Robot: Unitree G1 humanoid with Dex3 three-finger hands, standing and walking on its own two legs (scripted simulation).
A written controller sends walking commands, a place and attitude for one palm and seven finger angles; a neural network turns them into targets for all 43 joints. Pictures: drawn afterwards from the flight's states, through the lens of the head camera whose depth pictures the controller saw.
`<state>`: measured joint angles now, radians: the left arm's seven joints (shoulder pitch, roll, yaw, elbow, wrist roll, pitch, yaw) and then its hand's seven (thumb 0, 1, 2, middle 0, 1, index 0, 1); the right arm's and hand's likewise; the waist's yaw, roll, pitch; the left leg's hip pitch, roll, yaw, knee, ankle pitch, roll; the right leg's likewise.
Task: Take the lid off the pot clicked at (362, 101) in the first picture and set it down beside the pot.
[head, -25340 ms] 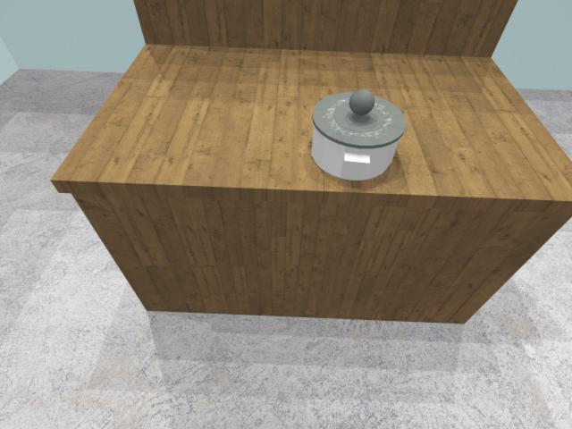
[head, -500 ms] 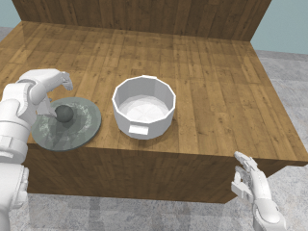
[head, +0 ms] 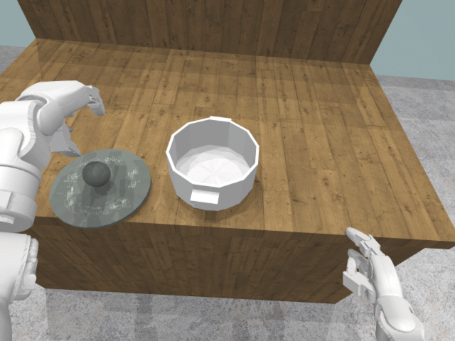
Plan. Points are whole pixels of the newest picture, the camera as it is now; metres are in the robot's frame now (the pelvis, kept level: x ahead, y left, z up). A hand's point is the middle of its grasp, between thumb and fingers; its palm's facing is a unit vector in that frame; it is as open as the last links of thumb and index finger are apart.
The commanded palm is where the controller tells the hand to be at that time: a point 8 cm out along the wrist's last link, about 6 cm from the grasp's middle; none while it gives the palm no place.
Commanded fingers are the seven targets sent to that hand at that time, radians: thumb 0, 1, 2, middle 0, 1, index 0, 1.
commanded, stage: raise the empty hand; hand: left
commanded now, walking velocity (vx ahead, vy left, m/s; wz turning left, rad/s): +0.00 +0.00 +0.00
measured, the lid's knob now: (96, 174) +0.43 +0.28 +0.00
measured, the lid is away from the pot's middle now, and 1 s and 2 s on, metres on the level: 0.24 0.24 0.24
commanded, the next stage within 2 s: draw the hand back to the body in 0.44 s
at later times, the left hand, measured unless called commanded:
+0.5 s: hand (58, 114) +0.42 +0.29 +0.17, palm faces -0.32 -0.08 -0.94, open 11.1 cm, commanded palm +0.44 +0.28 +0.23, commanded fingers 0.00 -0.10 0.84 -0.44 -0.69 -0.44 -0.69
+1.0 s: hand (52, 139) +0.38 +0.29 +0.15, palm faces -0.31 -0.09 -0.95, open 11.0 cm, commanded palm +0.37 +0.28 +0.22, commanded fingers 0.00 -0.10 0.84 -0.44 -0.69 -0.44 -0.69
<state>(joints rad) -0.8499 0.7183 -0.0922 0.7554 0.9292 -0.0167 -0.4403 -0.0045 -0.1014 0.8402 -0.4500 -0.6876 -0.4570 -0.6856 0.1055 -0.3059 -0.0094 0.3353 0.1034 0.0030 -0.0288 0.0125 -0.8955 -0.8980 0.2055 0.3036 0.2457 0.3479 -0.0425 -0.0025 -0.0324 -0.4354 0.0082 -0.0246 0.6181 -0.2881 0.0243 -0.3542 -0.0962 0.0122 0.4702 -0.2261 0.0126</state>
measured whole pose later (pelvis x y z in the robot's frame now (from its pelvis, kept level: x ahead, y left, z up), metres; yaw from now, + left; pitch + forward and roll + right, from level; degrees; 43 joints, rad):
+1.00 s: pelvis +0.00 -0.03 +0.01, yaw +1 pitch +3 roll -2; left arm -0.65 0.79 0.00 0.52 0.86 0.00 -0.52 0.00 -0.10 0.84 -0.45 -0.69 -0.46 -0.69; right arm 0.09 -0.32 -0.01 0.33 0.11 0.05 -0.01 0.01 -0.90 -0.90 0.20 0.30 0.35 0.41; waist -0.02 0.02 0.00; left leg -0.34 0.03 -0.05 0.54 -0.25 -0.01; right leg -0.27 -0.08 -0.01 0.42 -0.21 0.04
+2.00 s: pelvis +0.01 -0.05 +0.01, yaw -1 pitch -3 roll -1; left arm 0.07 0.36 0.35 -0.16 -0.08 -0.08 0.12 0.01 0.74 0.89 -0.24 -0.36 -0.24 -0.35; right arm 0.14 -0.24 0.02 0.48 0.05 -0.17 -0.06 0.01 -0.90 -0.90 0.20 0.30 0.36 0.41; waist 0.02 0.03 0.02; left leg -0.17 0.06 -0.02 0.52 -0.29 -0.05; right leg -0.15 -0.05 0.02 0.48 -0.27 0.05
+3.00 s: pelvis +0.02 -0.04 +0.00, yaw -1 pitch -2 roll -2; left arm 0.51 0.36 0.34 -0.53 -0.05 -0.14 0.12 0.01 0.88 0.90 -0.21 -0.30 -0.21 -0.30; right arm 0.18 -0.23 0.01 0.46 0.02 -0.18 -0.07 0.01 -0.90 -0.90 0.20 0.30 0.27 0.36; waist 0.03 0.03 0.00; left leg -0.21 0.07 -0.02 0.58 -0.32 -0.02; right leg -0.16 -0.04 0.01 0.47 -0.27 0.07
